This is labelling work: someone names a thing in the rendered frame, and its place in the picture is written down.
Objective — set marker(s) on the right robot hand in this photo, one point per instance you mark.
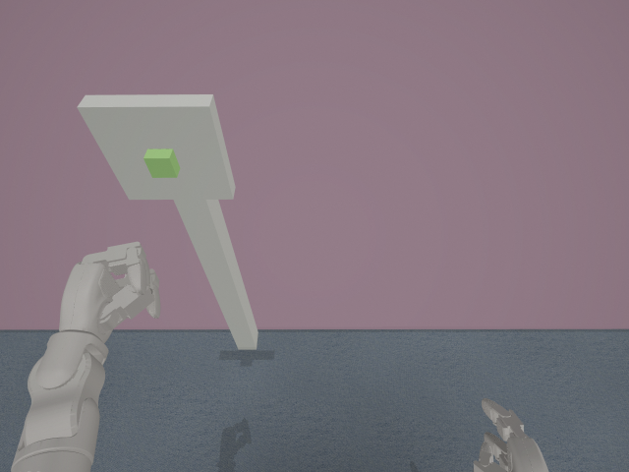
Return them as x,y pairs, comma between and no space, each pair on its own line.
520,454

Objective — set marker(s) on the left robot hand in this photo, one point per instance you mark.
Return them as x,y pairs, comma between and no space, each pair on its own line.
91,287

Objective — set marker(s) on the robot left forearm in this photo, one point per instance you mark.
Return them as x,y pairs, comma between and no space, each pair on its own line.
61,428

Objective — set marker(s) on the button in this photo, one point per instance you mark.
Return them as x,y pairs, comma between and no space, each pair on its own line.
162,163

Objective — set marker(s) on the panel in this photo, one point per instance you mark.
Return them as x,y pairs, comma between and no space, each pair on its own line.
126,126

